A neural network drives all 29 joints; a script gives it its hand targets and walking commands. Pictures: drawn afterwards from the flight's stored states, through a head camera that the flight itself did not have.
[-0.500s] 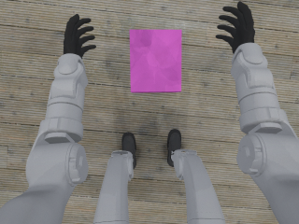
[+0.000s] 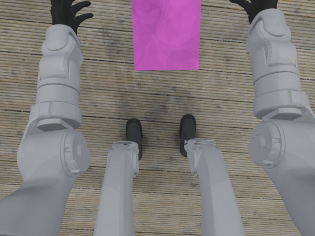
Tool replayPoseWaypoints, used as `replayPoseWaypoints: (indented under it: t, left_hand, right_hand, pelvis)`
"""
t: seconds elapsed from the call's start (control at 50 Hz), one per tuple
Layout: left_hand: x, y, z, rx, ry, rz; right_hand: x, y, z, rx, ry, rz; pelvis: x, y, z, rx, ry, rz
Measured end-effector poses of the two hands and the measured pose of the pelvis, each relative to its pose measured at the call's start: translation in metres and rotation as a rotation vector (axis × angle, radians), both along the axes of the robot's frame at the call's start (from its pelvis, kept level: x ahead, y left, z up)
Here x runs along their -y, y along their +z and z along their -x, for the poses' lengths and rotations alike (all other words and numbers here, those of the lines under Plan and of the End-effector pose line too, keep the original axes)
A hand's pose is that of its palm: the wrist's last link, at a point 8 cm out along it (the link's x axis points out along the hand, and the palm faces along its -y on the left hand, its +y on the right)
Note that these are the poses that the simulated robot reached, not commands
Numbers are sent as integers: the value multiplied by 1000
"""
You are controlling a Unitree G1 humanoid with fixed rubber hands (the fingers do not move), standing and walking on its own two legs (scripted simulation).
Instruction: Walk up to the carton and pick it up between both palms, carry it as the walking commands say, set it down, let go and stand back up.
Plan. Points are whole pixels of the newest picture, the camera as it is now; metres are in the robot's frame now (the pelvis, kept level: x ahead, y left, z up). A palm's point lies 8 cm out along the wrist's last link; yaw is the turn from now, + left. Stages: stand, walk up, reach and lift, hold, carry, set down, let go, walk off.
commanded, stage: reach and lift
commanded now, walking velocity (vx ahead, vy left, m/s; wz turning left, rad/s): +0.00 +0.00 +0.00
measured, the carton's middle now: (165, 32) +0.57 -0.02 -0.56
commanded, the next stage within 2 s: none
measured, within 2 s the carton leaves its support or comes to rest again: neither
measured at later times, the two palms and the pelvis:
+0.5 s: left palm (92, 35) +0.52 +0.19 -0.33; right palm (229, 25) +0.54 -0.17 -0.31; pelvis -0.06 -0.01 -0.16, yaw +0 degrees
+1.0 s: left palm (106, 44) +0.51 +0.19 -0.47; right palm (215, 40) +0.53 -0.18 -0.45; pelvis -0.04 -0.01 -0.25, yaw +0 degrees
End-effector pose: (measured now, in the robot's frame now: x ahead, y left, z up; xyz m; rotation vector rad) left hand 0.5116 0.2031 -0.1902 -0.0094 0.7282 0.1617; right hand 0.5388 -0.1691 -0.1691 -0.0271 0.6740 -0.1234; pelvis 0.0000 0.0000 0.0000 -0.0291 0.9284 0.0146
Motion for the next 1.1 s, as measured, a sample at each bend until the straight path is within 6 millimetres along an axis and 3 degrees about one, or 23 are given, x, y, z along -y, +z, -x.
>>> replayPoseWaypoints:
  t: [0.22,0.3,0.44,0.5,0.76,0.92,1.1]
  left_hand:
    - [0,-78,-4,59,44,-67]
    - [3,-109,2,26,48,-68]
    - [8,-131,-2,7,33,-76]
    - [9,-142,-4,7,24,-74]
    - [16,-225,-4,-32,-9,-59]
    - [16,-258,-5,-43,-21,-67]
    - [17,-295,3,-82,-35,-59]
  right_hand:
    - [8,-92,11,-6,-7,69]
    - [5,-122,18,-27,6,89]
    - [-3,-131,3,15,4,82]
    - [-3,-140,-1,10,0,77]
    - [4,-236,13,-68,24,94]
    - [6,-264,7,-54,26,101]
    - [9,-307,21,-126,50,99]
  pelvis:
    - [4,-68,45,270,2,-5]
    - [6,-101,52,275,-1,-5]
    - [9,-146,62,316,-2,-10]
    - [10,-160,63,325,-3,-11]
    - [10,-213,51,291,-4,-6]
    - [9,-237,45,283,-1,-2]
    - [9,-257,43,266,0,-4]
